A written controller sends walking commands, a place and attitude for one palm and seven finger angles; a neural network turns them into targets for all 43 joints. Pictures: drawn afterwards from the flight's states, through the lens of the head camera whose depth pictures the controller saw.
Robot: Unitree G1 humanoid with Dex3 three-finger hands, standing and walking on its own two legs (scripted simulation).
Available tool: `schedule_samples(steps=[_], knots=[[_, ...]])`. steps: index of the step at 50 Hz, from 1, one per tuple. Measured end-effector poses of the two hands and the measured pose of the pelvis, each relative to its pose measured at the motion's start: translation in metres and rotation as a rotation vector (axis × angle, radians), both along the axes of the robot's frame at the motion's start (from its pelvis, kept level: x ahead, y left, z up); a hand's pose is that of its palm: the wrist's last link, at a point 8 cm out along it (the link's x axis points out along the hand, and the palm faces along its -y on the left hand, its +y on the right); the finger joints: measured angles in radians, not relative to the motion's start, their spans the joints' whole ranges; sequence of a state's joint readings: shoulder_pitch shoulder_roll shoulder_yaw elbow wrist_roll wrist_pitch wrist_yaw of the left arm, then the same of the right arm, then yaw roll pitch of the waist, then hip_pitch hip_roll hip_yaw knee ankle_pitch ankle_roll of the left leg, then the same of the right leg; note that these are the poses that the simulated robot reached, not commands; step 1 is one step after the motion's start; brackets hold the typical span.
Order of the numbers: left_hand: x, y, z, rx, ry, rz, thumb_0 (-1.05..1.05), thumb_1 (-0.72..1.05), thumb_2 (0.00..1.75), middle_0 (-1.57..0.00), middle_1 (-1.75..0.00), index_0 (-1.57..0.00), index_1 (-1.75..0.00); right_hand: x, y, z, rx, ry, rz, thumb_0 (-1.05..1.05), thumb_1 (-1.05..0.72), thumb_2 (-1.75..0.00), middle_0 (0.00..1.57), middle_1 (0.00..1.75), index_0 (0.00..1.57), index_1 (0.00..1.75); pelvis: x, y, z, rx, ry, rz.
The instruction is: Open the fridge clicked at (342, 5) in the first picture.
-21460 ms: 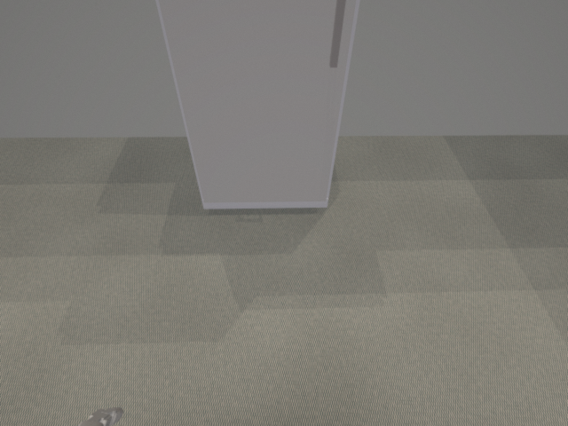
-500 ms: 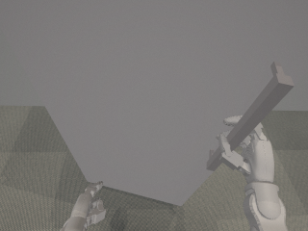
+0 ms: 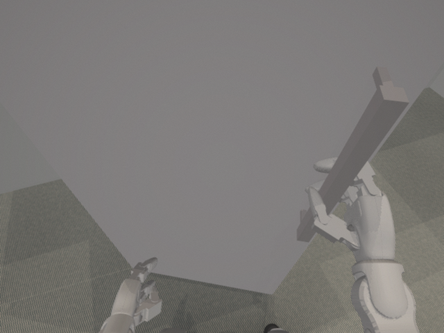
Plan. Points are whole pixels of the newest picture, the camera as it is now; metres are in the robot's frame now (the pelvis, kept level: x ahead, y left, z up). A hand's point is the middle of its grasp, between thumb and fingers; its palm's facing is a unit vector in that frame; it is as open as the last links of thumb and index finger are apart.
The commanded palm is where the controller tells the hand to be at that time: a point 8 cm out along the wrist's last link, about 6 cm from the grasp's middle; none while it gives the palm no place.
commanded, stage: walk backward, drawing the door open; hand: right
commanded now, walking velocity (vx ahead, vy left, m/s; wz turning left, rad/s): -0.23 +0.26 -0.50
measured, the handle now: (331, 177) +0.32 -0.13 +0.16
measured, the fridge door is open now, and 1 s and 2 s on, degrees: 29 67 72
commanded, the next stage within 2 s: stop walking and hold the door back in 1.14 s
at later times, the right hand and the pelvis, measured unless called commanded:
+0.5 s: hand (279, 331) +0.12 -0.04 +0.14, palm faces +0.42 +0.88 -0.22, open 6.5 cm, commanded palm +0.07 -0.08 +0.14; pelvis -0.08 +0.19 +0.01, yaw -23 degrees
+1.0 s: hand out of the picture +0.00 +0.07 +0.14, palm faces +0.78 +0.57 -0.24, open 6.4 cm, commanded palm -0.07 +0.07 +0.14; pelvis -0.06 +0.39 +0.00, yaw -44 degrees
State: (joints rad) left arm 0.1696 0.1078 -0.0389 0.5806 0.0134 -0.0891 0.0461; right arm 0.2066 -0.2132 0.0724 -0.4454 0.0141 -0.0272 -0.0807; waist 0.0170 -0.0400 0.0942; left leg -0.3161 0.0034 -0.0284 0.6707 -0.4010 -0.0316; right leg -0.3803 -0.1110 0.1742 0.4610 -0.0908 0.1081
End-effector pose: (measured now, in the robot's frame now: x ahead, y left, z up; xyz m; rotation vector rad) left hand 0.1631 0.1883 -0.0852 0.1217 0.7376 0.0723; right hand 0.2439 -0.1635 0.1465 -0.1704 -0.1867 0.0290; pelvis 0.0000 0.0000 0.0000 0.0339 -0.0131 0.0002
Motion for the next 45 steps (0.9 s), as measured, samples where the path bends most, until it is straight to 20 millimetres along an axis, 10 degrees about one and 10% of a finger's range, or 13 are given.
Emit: schedule_samples(steps=[11,25,34,45], knots=[[-0.007,0.088,-0.004,0.094,0.03,-0.097,0.01,0.91,0.89,-0.2,-0.3,-0.2,-0.3,-0.077,0.029,0.004,-0.04,0.025,-0.221,-0.02,-0.62,-0.78,0.44,1.38,0.28,1.37,-0.034,0.074,0.005,-0.053,0.014,-0.189],[-0.019,0.14,0.008,0.103,0.025,-0.37,0.01,0.91,0.89,-0.2,-0.3,-0.2,-0.3,-0.162,0.08,0.003,-0.048,0.004,-0.456,-0.02,-0.63,-0.79,0.45,1.39,0.29,1.37,-0.075,0.188,0.012,0.024,-0.02,-0.396],[0.016,0.208,-0.022,0.047,0.017,-0.465,0.01,0.9,0.89,-0.21,-0.3,-0.2,-0.3,-0.219,0.134,0.003,-0.128,0.013,-0.764,-0.05,-0.63,-0.82,0.45,1.4,0.25,1.35,-0.067,0.285,-0.009,-0.019,-0.007,-0.517],[0.051,0.254,0.009,0.202,-0.055,-0.612,0.01,0.91,0.89,-0.2,-0.3,-0.2,-0.3,-0.281,0.194,0.004,-0.098,-0.003,-0.873,-0.04,-0.6,-0.8,0.45,1.4,0.31,1.38,-0.062,0.349,-0.002,-0.019,0.032,-0.706]])
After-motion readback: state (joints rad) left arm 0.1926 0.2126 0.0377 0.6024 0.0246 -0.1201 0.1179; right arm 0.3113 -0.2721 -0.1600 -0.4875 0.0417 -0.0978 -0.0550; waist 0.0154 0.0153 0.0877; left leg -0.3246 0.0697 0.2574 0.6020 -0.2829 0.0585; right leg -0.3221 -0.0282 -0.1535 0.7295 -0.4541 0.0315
